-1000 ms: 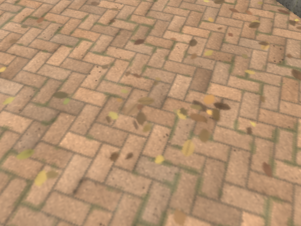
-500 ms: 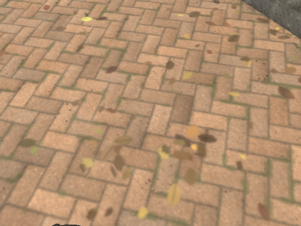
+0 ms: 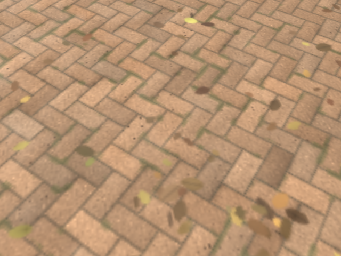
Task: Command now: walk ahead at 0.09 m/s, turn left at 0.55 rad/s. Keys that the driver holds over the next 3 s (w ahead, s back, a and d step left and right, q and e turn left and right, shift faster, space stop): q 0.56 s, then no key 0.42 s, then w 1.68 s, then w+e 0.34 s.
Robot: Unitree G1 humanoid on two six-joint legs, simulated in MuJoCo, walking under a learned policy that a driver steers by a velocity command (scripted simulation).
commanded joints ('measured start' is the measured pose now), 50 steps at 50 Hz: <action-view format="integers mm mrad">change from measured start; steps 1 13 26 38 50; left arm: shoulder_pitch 17 -74 -116 6 24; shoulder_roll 96 98 173 191 116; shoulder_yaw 17 19 22 31 9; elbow -96 -149 -211 -174 -97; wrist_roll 6 10 20 14 7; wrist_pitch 12 63 18 13 54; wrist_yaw -2 3 24 -10 -25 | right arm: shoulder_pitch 145 86 67 13 10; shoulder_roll -203 -195 -194 -107 -136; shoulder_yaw -64 -66 -83 -20 25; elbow -40 -69 -82 -89 -20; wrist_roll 30 0 -17 18 4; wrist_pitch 26 50 52 88 14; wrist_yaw -26 -20 -14 2 -48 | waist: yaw -54 -37 -61 32 6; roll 48 127 -69 -190 170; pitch -214 -145 -57 -126 -114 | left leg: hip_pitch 374 192 -86 61 359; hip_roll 385 187 -64 -17 236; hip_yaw -501 -491 -212 -92 -284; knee -268 -393 403 128 -335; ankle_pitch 531 -155 -261 -307 378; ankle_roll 281 110 -124 -158 47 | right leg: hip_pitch -322 -224 -8 229 -14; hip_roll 15 36 -275 -191 25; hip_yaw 184 209 502 255 152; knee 330 -120 -825 -641 -356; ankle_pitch -19 149 353 858 121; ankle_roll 28 48 -208 -208 10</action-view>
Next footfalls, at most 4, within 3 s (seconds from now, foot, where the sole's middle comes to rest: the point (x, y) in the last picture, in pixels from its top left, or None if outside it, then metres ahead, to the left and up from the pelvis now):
0.46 right None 0.09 -0.13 -0.75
0.86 left None -0.02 0.06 -0.75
1.24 right None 0.10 -0.11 -0.75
1.74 left None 0.34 0.19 -0.75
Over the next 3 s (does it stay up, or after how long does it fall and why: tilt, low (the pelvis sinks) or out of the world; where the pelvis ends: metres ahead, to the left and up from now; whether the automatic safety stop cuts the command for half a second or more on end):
stays up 0.85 0.38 0.02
